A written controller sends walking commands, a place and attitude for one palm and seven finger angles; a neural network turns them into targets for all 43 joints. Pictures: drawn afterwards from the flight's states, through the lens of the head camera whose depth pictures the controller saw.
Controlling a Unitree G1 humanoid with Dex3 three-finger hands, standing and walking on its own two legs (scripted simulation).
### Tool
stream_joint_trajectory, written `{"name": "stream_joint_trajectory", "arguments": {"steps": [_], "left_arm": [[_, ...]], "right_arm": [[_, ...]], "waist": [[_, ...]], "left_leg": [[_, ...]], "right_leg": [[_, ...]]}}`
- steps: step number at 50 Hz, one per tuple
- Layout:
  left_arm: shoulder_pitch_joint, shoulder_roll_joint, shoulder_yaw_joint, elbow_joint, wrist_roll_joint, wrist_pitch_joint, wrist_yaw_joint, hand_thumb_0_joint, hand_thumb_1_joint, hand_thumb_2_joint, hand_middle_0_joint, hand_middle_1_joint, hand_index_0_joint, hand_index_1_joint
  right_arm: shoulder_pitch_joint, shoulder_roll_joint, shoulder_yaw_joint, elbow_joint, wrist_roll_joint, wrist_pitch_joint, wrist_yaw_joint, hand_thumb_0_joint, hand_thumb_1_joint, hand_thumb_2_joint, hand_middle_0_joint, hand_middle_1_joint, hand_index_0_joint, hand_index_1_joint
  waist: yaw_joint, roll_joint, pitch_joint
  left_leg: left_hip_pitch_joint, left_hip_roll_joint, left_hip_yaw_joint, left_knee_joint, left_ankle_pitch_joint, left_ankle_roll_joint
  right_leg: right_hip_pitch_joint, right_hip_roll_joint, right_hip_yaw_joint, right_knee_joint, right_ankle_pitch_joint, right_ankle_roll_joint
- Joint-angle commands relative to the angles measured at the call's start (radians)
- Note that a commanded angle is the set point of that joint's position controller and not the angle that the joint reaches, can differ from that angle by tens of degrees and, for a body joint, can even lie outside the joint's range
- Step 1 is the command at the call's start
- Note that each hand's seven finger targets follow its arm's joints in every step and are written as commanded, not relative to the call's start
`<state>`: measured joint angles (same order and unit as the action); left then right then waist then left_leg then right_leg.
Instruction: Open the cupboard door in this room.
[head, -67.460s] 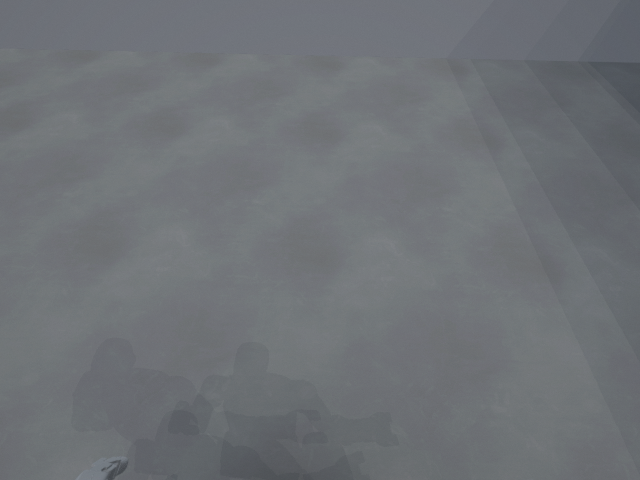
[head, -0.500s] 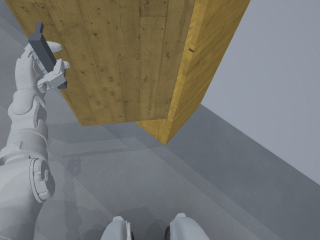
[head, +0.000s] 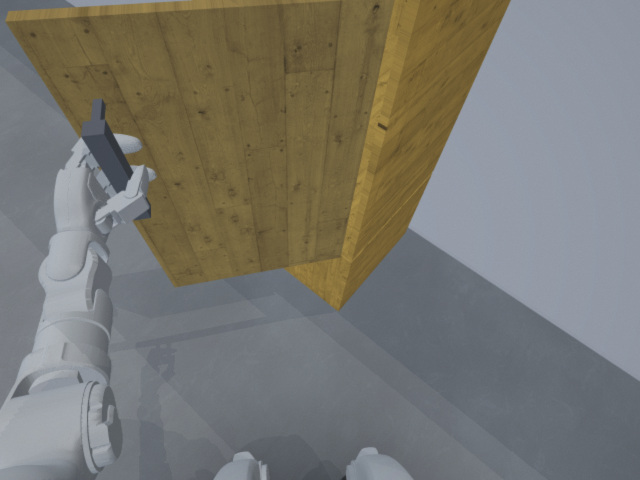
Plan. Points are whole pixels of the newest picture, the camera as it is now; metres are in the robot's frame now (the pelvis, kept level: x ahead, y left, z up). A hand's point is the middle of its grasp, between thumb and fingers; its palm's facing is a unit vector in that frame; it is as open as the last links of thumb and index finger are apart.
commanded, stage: pull the door open along its arc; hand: left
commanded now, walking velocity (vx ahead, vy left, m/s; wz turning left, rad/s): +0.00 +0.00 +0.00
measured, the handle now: (121, 163) +0.50 +0.24 +0.07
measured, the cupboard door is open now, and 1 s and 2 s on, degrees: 53 92 95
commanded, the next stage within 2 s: open thumb and fingers to let go in 0.74 s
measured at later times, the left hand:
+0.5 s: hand (202, 288) +0.32 +0.12 +0.08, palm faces +0.47 -0.88 +0.02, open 6.2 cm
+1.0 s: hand (259, 327) +0.28 +0.06 +0.07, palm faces +0.48 -0.88 -0.01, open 6.3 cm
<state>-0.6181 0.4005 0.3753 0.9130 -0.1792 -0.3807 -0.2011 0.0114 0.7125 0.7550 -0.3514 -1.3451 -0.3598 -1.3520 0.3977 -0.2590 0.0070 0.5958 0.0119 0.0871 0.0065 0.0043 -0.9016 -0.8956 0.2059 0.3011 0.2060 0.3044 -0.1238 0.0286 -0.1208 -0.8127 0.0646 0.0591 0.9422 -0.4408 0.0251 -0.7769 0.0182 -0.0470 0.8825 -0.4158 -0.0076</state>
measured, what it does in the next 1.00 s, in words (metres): shifts its weight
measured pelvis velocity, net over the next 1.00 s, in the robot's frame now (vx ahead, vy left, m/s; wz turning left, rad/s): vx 0.00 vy -0.06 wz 0.09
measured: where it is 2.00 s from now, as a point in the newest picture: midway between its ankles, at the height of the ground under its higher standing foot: outside the picture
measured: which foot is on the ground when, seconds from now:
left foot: down 0.00-1.00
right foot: down 0.00-1.00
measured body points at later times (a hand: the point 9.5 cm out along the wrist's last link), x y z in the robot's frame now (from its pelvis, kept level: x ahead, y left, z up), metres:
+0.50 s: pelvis +0.01 -0.03 +0.01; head +0.04 -0.03 +0.46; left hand +0.29 +0.16 +0.08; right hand +0.20 -0.23 -0.08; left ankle +0.00 +0.10 -0.69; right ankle +0.00 -0.12 -0.69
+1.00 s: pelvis +0.00 -0.06 +0.01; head +0.03 -0.08 +0.46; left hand +0.25 +0.10 +0.08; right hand +0.19 -0.26 -0.10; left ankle +0.00 +0.10 -0.69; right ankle +0.00 -0.12 -0.69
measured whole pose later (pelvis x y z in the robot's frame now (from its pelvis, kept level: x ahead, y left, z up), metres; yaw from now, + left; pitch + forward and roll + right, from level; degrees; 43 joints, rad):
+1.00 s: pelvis +0.00 -0.06 +0.01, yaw +5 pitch +8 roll +1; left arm 0.17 -0.10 -0.19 0.06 0.07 -0.20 0.57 0.01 0.62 0.76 -0.36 -1.32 -0.36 -1.34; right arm 0.20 -0.19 0.00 0.58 -0.07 0.02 -0.01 0.01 -0.90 -0.90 0.20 0.30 0.20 0.30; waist -0.01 0.04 -0.11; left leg -0.59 0.03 -0.02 0.86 -0.41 -0.04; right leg -0.57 -0.01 -0.12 0.89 -0.47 -0.08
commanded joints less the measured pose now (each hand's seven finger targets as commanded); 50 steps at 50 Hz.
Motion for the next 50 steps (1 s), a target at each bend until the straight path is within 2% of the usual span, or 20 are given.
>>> {"name": "stream_joint_trajectory", "arguments": {"steps": [1, 2, 4, 5, 6, 7, 11, 12, 16, 19, 21, 22, 25, 33, 37, 40, 42, 44, 47, 50], "left_arm": [[-0.029, 0.127, -0.017, -0.372, -0.046, -0.05, -0.013, 0.0, 0.9, 0.9, -0.4, -1.35, -0.4, -1.35], [0.008, 0.14, -0.008, -0.416, -0.05, -0.052, -0.004, 0.0, 0.9, 0.9, -0.4, -1.35, -0.4, -1.35], [0.143, 0.077, -0.039, -0.515, -0.062, -0.044, 0.004, 0.0, 0.9, 0.9, -0.4, -1.35, -0.4, -1.35], [0.154, 0.057, 0.092, -0.586, -0.123, -0.028, 0.14, 0.0, 0.9, 0.9, -0.4, -1.35, -0.4, -1.35], [0.208, -0.029, 0.019, -0.624, -0.103, -0.014, 0.216, 0.0, 0.9, 0.9, -0.4, -1.35, -0.4, -1.35], [0.268, -0.036, 0.023, -0.643, -0.082, -0.008, 0.278, 0.0, 0.9, 0.9, -0.4, -1.35, -0.4, -1.35], [0.342, -0.118, -0.049, -0.78, 0.039, 0.005, 0.48, 0.0, 0.9, 0.9, -0.4, -1.35, -0.4, -1.35], [0.364, -0.129, -0.07, -0.803, 0.075, 0.009, 0.526, 0.0, 0.9, 0.9, -0.4, -1.35, -0.4, -1.35], [0.364, -0.23, -0.183, -0.845, 0.154, 0.037, 0.632, 0.0, 0.9, 0.9, -0.4, -1.35, -0.4, -1.35], [0.424, -0.318, -0.274, -0.904, 0.176, 0.052, 0.67, 0.0, 0.9, 0.9, -0.4, -1.35, -0.4, -1.35], [0.442, -0.344, -0.293, -0.916, 0.177, 0.066, 0.699, 0.0, 0.9, 0.9, -0.4, -1.35, -0.4, -1.35], [0.454, -0.347, -0.306, -0.911, 0.189, 0.071, 0.709, 0.0, 0.9, 0.9, -0.4, -1.35, -0.4, -1.35], [0.514, -0.398, -0.374, -0.97, 0.209, 0.08, 0.721, 0.0, 0.9, 0.9, -0.4, -1.35, -0.4, -1.35], [0.711, -0.505, -0.523, -1.074, 0.237, 0.103, 0.735, 0.0, 0.9, 0.9, -0.4, -1.35, -0.4, -1.35], [0.744, -0.545, -0.587, -1.099, 0.278, 0.114, 0.751, 0.0, 0.9, 0.9, -0.4, -1.35, -0.4, -1.35], [0.756, -0.586, -0.635, -1.136, 0.285, 0.116, 0.757, 0.0, 0.9, 0.9, -0.4, -1.35, -0.4, -1.35], [0.629, -0.523, -0.583, -1.103, 0.285, 0.115, 0.774, 0.0, 0.9, 0.9, -0.4, -1.35, -0.4, -1.35], [0.604, -0.52, -0.563, -1.082, 0.275, 0.111, 0.781, 0.0, 0.76, 0.84, -0.39, -1.335, -0.39, -1.335], [0.654, -0.526, -0.562, -1.059, 0.275, 0.115, 0.773, 0.0, 0.55, 0.75, -0.375, -1.313, -0.375, -1.313], [0.608, -0.527, -0.566, -1.076, 0.261, 0.111, 0.762, 0.0, 0.34, 0.66, -0.36, -1.29, -0.36, -1.29]], "right_arm": [[0.03, -0.151, -0.062, -0.131, 0.017, -0.041, -0.003, 0.0, -0.9, -0.9, 0.2, 0.3, 0.2, 0.3], [0.024, -0.153, -0.064, -0.135, 0.018, -0.046, -0.005, 0.0, -0.9, -0.9, 0.2, 0.3, 0.2, 0.3], [-0.009, -0.138, -0.062, -0.156, 0.023, -0.059, 0.0, 0.0, -0.9, -0.9, 0.2, 0.3, 0.2, 0.3], [-0.055, -0.107, -0.061, -0.161, 0.017, -0.072, 0.0, 0.0, -0.9, -0.9, 0.2, 0.3, 0.2, 0.3], [-0.073, -0.103, -0.057, -0.166, 0.012, -0.086, 0.007, 0.0, -0.9, -0.9, 0.2, 0.3, 0.2, 0.3], [-0.074, -0.104, -0.056, -0.162, 0.005, -0.096, 0.011, 0.0, -0.9, -0.9, 0.2, 0.3, 0.2, 0.3], [-0.12, -0.084, -0.055, -0.163, -0.028, -0.093, 0.023, 0.0, -0.9, -0.9, 0.2, 0.3, 0.2, 0.3], [-0.125, -0.081, -0.054, -0.167, -0.037, -0.088, 0.023, 0.0, -0.9, -0.9, 0.2, 0.3, 0.2, 0.3], [-0.174, -0.064, -0.047, -0.17, -0.052, -0.07, 0.015, 0.0, -0.9, -0.9, 0.2, 0.3, 0.2, 0.3], [-0.201, -0.049, -0.046, -0.181, -0.058, -0.066, 0.008, 0.0, -0.9, -0.9, 0.2, 0.3, 0.2, 0.3], [-0.221, -0.043, -0.043, -0.182, -0.061, -0.063, 0.003, 0.0, -0.9, -0.9, 0.2, 0.3, 0.2, 0.3], [-0.221, -0.042, -0.042, -0.178, -0.064, -0.06, 0.0, 0.0, -0.9, -0.9, 0.2, 0.3, 0.2, 0.3], [-0.24, -0.032, -0.041, -0.19, -0.069, -0.06, -0.001, 0.0, -0.9, -0.9, 0.2, 0.3, 0.2, 0.3], [-0.267, -0.015, -0.035, -0.214, -0.074, -0.076, -0.003, 0.0, -0.9, -0.9, 0.2, 0.3, 0.2, 0.3], [-0.271, -0.009, -0.031, -0.216, -0.079, -0.097, -0.008, 0.0, -0.9, -0.9, 0.2, 0.3, 0.2, 0.3], [-0.283, -0.004, -0.031, -0.215, -0.078, -0.119, -0.005, 0.0, -0.9, -0.9, 0.2, 0.3, 0.2, 0.3], [-0.281, -0.009, -0.027, -0.187, -0.079, -0.122, -0.015, 0.0, -0.9, -0.9, 0.2, 0.3, 0.2, 0.3], [-0.293, -0.005, -0.028, -0.178, -0.082, -0.126, -0.021, 0.0, -0.9, -0.9, 0.2, 0.3, 0.2, 0.3], [-0.287, -0.004, -0.029, -0.18, -0.079, -0.126, -0.021, 0.0, -0.9, -0.9, 0.2, 0.3, 0.2, 0.3], [-0.288, -0.006, -0.03, -0.18, -0.075, -0.124, -0.022, 0.0, -0.9, -0.9, 0.2, 0.3, 0.2, 0.3]], "waist": [[0.081, 0.042, -0.395], [0.086, 0.016, -0.393], [0.104, 0.042, -0.375], [0.186, 0.002, -0.353], [0.16, 0.029, -0.323], [0.16, -0.04, -0.297], [0.158, -0.013, -0.298], [0.161, -0.036, -0.297], [0.143, -0.046, -0.251], [0.138, -0.066, -0.257], [0.139, -0.068, -0.236], [0.129, -0.102, -0.214], [0.132, -0.057, -0.225], [0.123, -0.115, -0.179], [0.116, -0.143, -0.156], [0.116, -0.105, -0.179], [0.091, -0.143, -0.14], [0.103, -0.145, -0.153], [0.118, -0.146, -0.18], [0.11, -0.141, -0.183]], "left_leg": [[0.316, -0.044, -0.045, -0.119, 0.473, 0.002], [0.312, -0.043, -0.047, -0.121, 0.488, 0.005], [0.33, -0.045, -0.041, -0.137, 0.508, 0.001], [0.281, -0.051, -0.034, -0.152, 0.482, -0.01], [0.289, -0.055, -0.029, -0.163, 0.45, -0.016], [0.268, -0.054, -0.038, -0.163, 0.426, -0.015], [0.285, -0.055, -0.034, -0.16, 0.433, -0.021], [0.282, -0.055, -0.036, -0.158, 0.423, -0.019], [0.288, -0.06, -0.039, -0.167, 0.337, -0.019], [0.306, -0.065, -0.035, -0.166, 0.322, -0.015], [0.304, -0.067, -0.036, -0.165, 0.308, -0.016], [0.297, -0.065, -0.042, -0.164, 0.298, -0.014], [0.317, -0.07, -0.034, -0.162, 0.305, -0.014], [0.314, -0.073, -0.046, -0.161, 0.282, -0.016], [0.302, -0.077, -0.055, -0.15, 0.251, -0.014], [0.307, -0.081, -0.057, -0.137, 0.239, -0.014], [0.281, -0.081, -0.063, -0.12, 0.207, -0.014], [0.267, -0.085, -0.068, -0.114, 0.185, -0.016], [0.27, -0.085, -0.066, -0.123, 0.207, -0.017], [0.27, -0.085, -0.066, -0.122, 0.2, -0.016]], "right_leg": [[0.275, 0.035, -0.002, -0.087, 0.462, -0.011], [0.3, 0.035, 0.0, -0.084, 0.48, -0.012], [0.312, 0.03, -0.003, -0.088, 0.49, -0.01], [0.333, 0.029, -0.018, -0.098, 0.466, -0.009], [0.326, 0.028, -0.021, -0.099, 0.443, -0.008], [0.333, 0.029, -0.029, -0.097, 0.425, -0.008], [0.341, 0.01, -0.018, -0.079, 0.435, -0.011], [0.353, 0.009, -0.013, -0.081, 0.426, -0.013], [0.341, -0.005, -0.004, -0.108, 0.361, -0.014], [0.367, -0.01, 0.004, -0.128, 0.369, -0.012], [0.37, -0.014, 0.007, -0.139, 0.362, -0.011], [0.37, -0.016, 0.013, -0.152, 0.356, -0.009], [0.386, -0.026, 0.022, -0.156, 0.393, -0.008], [0.41, -0.051, 0.045, -0.183, 0.459, 0.01], [0.387, -0.058, 0.055, -0.195, 0.406, 0.011], [0.375, -0.063, 0.06, -0.194, 0.378, 0.009], [0.333, -0.069, 0.076, -0.208, 0.327, 0.016], [0.338, -0.082, 0.104, -0.223, 0.282, 0.02], [0.367, -0.079, 0.096, -0.212, 0.33, 0.019], [0.367, -0.085, 0.104, -0.214, 0.331, 0.023]]}}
